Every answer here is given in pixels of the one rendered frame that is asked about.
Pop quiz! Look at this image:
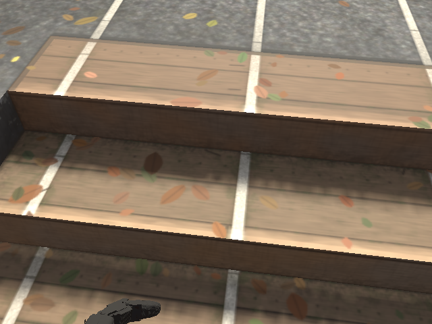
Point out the robot left hand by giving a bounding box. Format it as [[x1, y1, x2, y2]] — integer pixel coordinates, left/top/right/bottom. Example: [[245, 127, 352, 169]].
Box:
[[84, 298, 161, 324]]

